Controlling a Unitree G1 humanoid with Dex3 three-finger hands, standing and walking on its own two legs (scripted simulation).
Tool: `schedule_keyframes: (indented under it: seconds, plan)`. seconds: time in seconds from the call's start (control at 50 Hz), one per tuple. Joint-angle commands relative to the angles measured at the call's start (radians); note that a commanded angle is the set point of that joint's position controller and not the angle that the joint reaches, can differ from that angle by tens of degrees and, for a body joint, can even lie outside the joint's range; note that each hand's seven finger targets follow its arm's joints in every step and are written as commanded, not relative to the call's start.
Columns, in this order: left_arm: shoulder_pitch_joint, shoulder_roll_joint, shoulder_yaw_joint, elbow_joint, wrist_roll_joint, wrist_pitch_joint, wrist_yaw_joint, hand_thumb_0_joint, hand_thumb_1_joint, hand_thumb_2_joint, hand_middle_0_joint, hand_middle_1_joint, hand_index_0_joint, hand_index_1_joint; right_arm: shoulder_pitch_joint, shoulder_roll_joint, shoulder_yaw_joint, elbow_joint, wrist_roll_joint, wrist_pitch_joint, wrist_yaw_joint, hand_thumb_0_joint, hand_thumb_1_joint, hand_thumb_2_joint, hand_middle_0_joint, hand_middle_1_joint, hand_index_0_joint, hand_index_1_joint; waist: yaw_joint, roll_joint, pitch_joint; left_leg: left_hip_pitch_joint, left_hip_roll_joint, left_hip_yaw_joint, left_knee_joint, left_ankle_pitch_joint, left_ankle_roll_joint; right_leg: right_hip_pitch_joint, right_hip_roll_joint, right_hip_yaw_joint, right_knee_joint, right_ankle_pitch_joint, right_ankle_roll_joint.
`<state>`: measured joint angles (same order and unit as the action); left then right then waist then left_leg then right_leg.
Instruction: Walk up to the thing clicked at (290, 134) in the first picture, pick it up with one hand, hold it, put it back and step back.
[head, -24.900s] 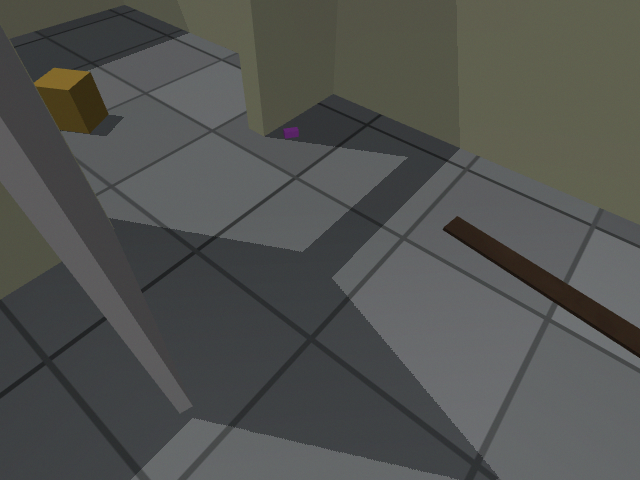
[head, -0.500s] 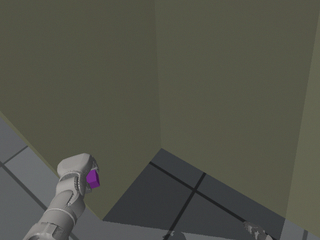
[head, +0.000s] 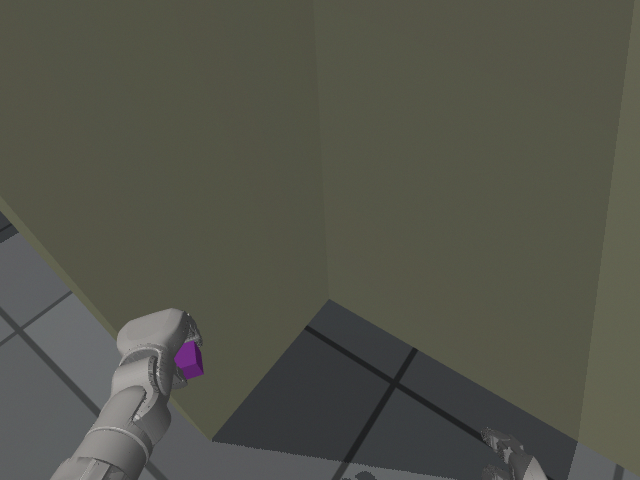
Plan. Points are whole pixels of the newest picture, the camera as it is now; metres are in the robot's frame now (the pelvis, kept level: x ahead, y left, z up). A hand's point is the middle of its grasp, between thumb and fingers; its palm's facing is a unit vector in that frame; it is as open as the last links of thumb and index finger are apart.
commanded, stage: hold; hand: left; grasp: from above
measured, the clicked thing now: (172, 365) +0.31 +0.23 -0.06
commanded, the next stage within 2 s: crouch in 0.74 s
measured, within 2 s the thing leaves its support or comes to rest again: neither
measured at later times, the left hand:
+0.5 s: hand (168, 361) +0.30 +0.22 -0.02, palm faces -0.42 -0.16 -0.90, open 6.8 cm
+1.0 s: hand (168, 361) +0.30 +0.22 -0.03, palm faces -0.42 -0.15 -0.90, open 6.8 cm
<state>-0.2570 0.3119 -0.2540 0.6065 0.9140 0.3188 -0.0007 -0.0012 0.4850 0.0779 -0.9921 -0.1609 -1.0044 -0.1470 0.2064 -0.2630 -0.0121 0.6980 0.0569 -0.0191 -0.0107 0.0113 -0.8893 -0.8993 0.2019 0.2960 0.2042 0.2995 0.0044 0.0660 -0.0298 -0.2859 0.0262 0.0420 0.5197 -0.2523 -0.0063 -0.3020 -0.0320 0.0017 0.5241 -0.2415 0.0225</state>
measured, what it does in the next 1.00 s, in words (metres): stands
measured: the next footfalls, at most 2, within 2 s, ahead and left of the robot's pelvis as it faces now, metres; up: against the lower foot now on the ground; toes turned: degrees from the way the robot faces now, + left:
none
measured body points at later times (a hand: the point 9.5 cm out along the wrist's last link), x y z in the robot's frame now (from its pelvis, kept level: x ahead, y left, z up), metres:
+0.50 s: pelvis +0.00 +0.00 +0.00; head +0.00 -0.03 +0.45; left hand +0.32 +0.22 +0.03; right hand +0.16 -0.24 -0.11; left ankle +0.01 +0.12 -0.73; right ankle +0.02 -0.13 -0.73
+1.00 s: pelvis +0.01 +0.00 +0.00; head +0.02 -0.02 +0.45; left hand +0.32 +0.23 +0.02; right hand +0.16 -0.24 -0.11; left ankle +0.01 +0.12 -0.73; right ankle +0.02 -0.13 -0.73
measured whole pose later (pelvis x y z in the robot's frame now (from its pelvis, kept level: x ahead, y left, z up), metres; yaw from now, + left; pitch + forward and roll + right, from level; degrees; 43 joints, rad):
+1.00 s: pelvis +0.01 +0.00 +0.00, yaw +0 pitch +1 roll +0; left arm -0.24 0.32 -0.26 0.57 0.93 0.32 -0.04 0.00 0.47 0.11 -0.98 -0.19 -1.00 -0.16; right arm 0.20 -0.26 -0.01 0.68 0.06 0.00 -0.02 0.01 -0.88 -0.90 0.20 0.30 0.20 0.30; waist 0.01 0.06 -0.02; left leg -0.25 0.02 0.05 0.48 -0.25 0.00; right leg -0.27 -0.03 0.01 0.49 -0.24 0.02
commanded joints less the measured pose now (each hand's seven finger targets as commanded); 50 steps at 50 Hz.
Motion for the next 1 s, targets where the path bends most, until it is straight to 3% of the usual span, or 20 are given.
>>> schedule_keyframes:
  seconds: [0.0, 0.16, 0.32, 0.34, 0.38, 0.44, 0.5, 0.52, 0.6, 0.62, 0.66, 0.7, 0.74, 0.78, 0.8, 0.82, 0.84, 0.88, 0.92, 0.98]
  plan:
    - [-0.326, 0.182, 0.072, -0.211, 0.029, 0.011, 0.014, 0.0, 0.731, 0.194, -1.109, -0.215, -1.119, -0.205, -0.106, -0.114, -0.035, -0.147, 0.002, -0.044, -0.012, 0.0, -0.884, -0.897, 0.2, 0.3, 0.199, 0.3, 0.001, -0.067, -0.216, 0.091, -0.038, -0.011, -0.085, 0.138, 0.016, 0.071, 0.05, -0.012, -0.082, 0.113, -0.024]
    - [-0.344, 0.21, 0.09, -0.24, 0.027, 0.023, -0.003, 0.0, 0.727, 0.204, -1.107, -0.223, -1.118, -0.212, -0.117, -0.111, -0.029, -0.155, 0.005, -0.045, -0.016, 0.0, -0.886, -0.898, 0.2, 0.3, 0.199, 0.3, 0.006, -0.07, -0.201, 0.095, -0.042, -0.005, -0.095, 0.115, 0.019, 0.073, 0.048, -0.007, -0.098, 0.09, -0.023]
    - [-0.353, 0.188, 0.066, -0.235, 0.027, 0.021, -0.029, 0.0, 0.751, 0.238, -1.128, -0.241, -1.136, -0.233, -0.106, -0.107, -0.028, -0.155, 0.007, -0.048, -0.02, 0.0, -0.883, -0.898, 0.2, 0.3, 0.2, 0.3, 0.008, -0.055, -0.221, 0.115, -0.043, 0.003, -0.093, 0.159, 0.02, 0.087, 0.048, -0.004, -0.094, 0.135, -0.025]
    - [-0.307, 0.18, 0.063, -0.188, 0.03, 0.025, -0.031, 0.0, 0.729, 0.22, -1.111, -0.239, -1.121, -0.23, -0.105, -0.107, -0.028, -0.154, 0.007, -0.047, -0.021, 0.0, -0.881, -0.897, 0.2, 0.3, 0.2, 0.3, 0.004, -0.084, -0.207, 0.11, -0.039, -0.003, -0.093, 0.17, 0.022, 0.085, 0.051, -0.009, -0.093, 0.141, -0.024]
    - [-0.347, 0.218, 0.092, -0.244, 0.028, 0.014, -0.031, 0.0, 0.747, 0.24, -1.118, -0.258, -1.129, -0.248, -0.111, -0.105, -0.029, -0.161, 0.009, -0.045, -0.022, 0.0, -0.883, -0.898, 0.2, 0.3, 0.2, 0.3, 0.019, -0.054, -0.227, 0.114, -0.043, -0.001, -0.094, 0.181, 0.019, 0.096, 0.049, -0.008, -0.092, 0.151, -0.025]
    - [-0.348, 0.22, 0.095, -0.231, 0.038, 0.01, -0.025, 0.0, 0.742, 0.255, -1.126, -0.259, -1.133, -0.253, -0.102, -0.105, -0.029, -0.157, 0.006, -0.042, -0.022, 0.0, -0.885, -0.898, 0.2, 0.3, 0.199, 0.3, 0.009, -0.061, -0.217, 0.117, -0.043, 0.002, -0.096, 0.174, 0.022, 0.089, 0.049, -0.005, -0.098, 0.147, -0.025]
    - [-0.338, 0.189, 0.071, -0.224, 0.033, 0.009, -0.024, 0.0, 0.763, 0.26, -1.139, -0.256, -1.146, -0.25, -0.099, -0.105, -0.032, -0.16, 0.009, -0.041, -0.021, 0.0, -0.881, -0.897, 0.2, 0.3, 0.2, 0.3, 0.01, -0.063, -0.215, 0.119, -0.038, -0.003, -0.097, 0.19, 0.018, 0.087, 0.054, -0.011, -0.092, 0.157, -0.029]
    - [-0.35, 0.216, 0.094, -0.219, 0.033, 0.009, -0.02, 0.0, 0.746, 0.269, -1.141, -0.234, -1.141, -0.236, -0.093, -0.111, -0.034, -0.155, 0.007, -0.04, -0.021, 0.0, -0.881, -0.897, 0.2, 0.3, 0.2, 0.3, 0.011, -0.065, -0.216, 0.121, -0.037, -0.002, -0.097, 0.187, 0.019, 0.096, 0.055, -0.012, -0.096, 0.152, -0.027]
    - [-0.342, 0.217, 0.095, -0.215, 0.037, 0.002, -0.016, 0.0, 0.751, 0.292, -1.152, -0.248, -1.149, -0.252, -0.095, -0.107, -0.033, -0.155, 0.006, -0.039, -0.02, 0.0, -0.883, -0.898, 0.2, 0.3, 0.199, 0.3, 0.015, -0.054, -0.22, 0.126, -0.038, -0.002, -0.098, 0.197, 0.018, 0.103, 0.052, -0.011, -0.096, 0.162, -0.029]
    - [-0.343, 0.197, 0.081, -0.234, 0.035, 0.002, -0.014, 0.0, 0.731, 0.296, -1.132, -0.263, -1.132, -0.265, -0.092, -0.108, -0.036, -0.157, 0.006, -0.04, -0.018, 0.0, -0.885, -0.898, 0.2, 0.3, 0.2, 0.3, 0.013, -0.051, -0.237, 0.135, -0.038, -0.002, -0.097, 0.209, 0.017, 0.104, 0.052, -0.008, -0.092, 0.176, -0.03]
    - [-0.344, 0.213, 0.096, -0.222, 0.031, 0.004, -0.01, 0.0, 0.741, 0.298, -1.128, -0.28, -1.132, -0.278, -0.089, -0.112, -0.036, -0.156, 0.005, -0.04, -0.018, 0.0, -0.88, -0.897, 0.2, 0.3, 0.2, 0.3, 0.013, -0.058, -0.231, 0.131, -0.034, -0.003, -0.099, 0.214, 0.016, 0.109, 0.056, -0.012, -0.093, 0.177, -0.03]
    - [-0.342, 0.188, 0.066, -0.216, 0.03, 0.005, -0.014, 0.0, 0.752, 0.307, -1.143, -0.267, -1.142, -0.269, -0.089, -0.111, -0.038, -0.156, 0.007, -0.037, -0.018, 0.0, -0.877, -0.896, 0.2, 0.3, 0.2, 0.3, 0.005, -0.062, -0.23, 0.136, -0.035, -0.001, -0.098, 0.221, 0.018, 0.101, 0.055, -0.012, -0.093, 0.189, -0.03]
    - [-0.323, 0.209, 0.089, -0.207, 0.029, 0.008, -0.015, 0.0, 0.761, 0.308, -1.145, -0.28, -1.147, -0.28, -0.088, -0.112, -0.037, -0.158, 0.007, -0.035, -0.019, 0.0, -0.88, -0.897, 0.2, 0.3, 0.2, 0.3, 0.017, -0.065, -0.215, 0.125, -0.035, -0.002, -0.102, 0.213, 0.018, 0.109, 0.055, -0.013, -0.098, 0.176, -0.031]
    - [-0.352, 0.205, 0.076, -0.25, 0.026, 0.003, -0.021, 0.0, 0.757, 0.306, -1.147, -0.268, -1.147, -0.27, -0.096, -0.11, -0.036, -0.161, 0.007, -0.034, -0.019, 0.0, -0.879, -0.896, 0.2, 0.3, 0.2, 0.3, 0.015, -0.054, -0.221, 0.13, -0.037, -0.003, -0.104, 0.196, 0.018, 0.106, 0.053, -0.013, -0.104, 0.162, -0.029]
    - [-0.304, 0.19, 0.073, -0.217, 0.034, 0.008, -0.023, 0.0, 0.746, 0.29, -1.125, -0.293, -1.133, -0.286, -0.098, -0.107, -0.036, -0.162, 0.008, -0.034, -0.018, 0.0, -0.884, -0.898, 0.2, 0.3, 0.2, 0.3, 0.02, -0.069, -0.214, 0.126, -0.037, -0.003, -0.104, 0.206, 0.018, 0.109, 0.054, -0.013, -0.101, 0.17, -0.03]
    - [-0.283, 0.198, 0.085, -0.207, 0.033, 0.01, -0.02, 0.0, 0.8, 0.231, -1.116, -0.33, -1.159, -0.286, -0.093, -0.11, -0.037, -0.16, 0.007, -0.031, -0.017, 0.0, -0.894, -0.905, 0.2, 0.3, 0.2, 0.3, 0.018, -0.079, -0.211, 0.126, -0.037, -0.002, -0.101, 0.208, 0.02, 0.114, 0.052, -0.014, -0.104, 0.172, -0.028]
    - [-0.293, 0.209, 0.098, -0.233, 0.029, 0.009, -0.019, 0.0, 0.72, 0.211, -1.036, -0.25, -1.079, -0.212, -0.096, -0.11, -0.037, -0.164, 0.008, -0.03, -0.017, 0.0, -0.852, -0.889, 0.201, 0.3, 0.201, 0.3, 0.026, -0.066, -0.22, 0.126, -0.039, -0.001, -0.1, 0.223, 0.02, 0.12, 0.051, -0.014, -0.099, 0.189, -0.029]
    - [-0.3, 0.201, 0.085, -0.224, 0.037, 0.01, -0.017, 0.0, 0.801, 0.228, -1.16, -0.222, -1.182, -0.201, -0.092, -0.108, -0.037, -0.163, 0.007, -0.026, -0.016, 0.0, -0.866, -0.894, 0.2, 0.3, 0.201, 0.3, 0.016, -0.077, -0.212, 0.126, -0.039, -0.002, -0.097, 0.232, 0.02, 0.114, 0.052, -0.014, -0.098, 0.198, -0.028]
    - [-0.291, 0.177, 0.073, -0.213, 0.038, 0.0, -0.005, 0.0, 0.845, 0.233, -1.185, -0.232, -1.211, -0.208, -0.085, -0.108, -0.038, -0.16, 0.006, -0.026, -0.013, 0.0, -0.864, -0.892, 0.2, 0.3, 0.201, 0.3, 0.006, -0.082, -0.193, 0.121, -0.036, 0.0, -0.097, 0.213, 0.019, 0.096, 0.053, -0.013, -0.096, 0.181, -0.029]
    - [-0.27, 0.166, 0.089, -0.146, 0.053, -0.019, 0.042, 0.0, 0.847, 0.212, -1.192, -0.207, -1.216, -0.184, -0.069, -0.109, -0.042, -0.15, 0.003, -0.025, -0.007, 0.0, -0.863, -0.892, 0.2, 0.3, 0.201, 0.3, 0.001, -0.108, -0.162, 0.097, -0.041, 0.002, -0.083, 0.192, 0.021, 0.072, 0.047, -0.014, -0.096, 0.164, -0.027]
